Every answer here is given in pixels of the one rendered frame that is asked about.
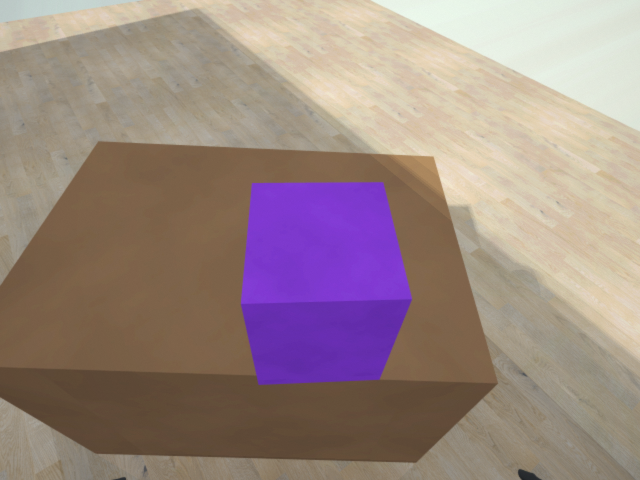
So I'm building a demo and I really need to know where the carton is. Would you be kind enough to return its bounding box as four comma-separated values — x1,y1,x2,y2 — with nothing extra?
241,182,412,385

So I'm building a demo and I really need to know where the pedestal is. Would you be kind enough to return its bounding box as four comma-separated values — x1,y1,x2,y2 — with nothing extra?
0,141,498,463

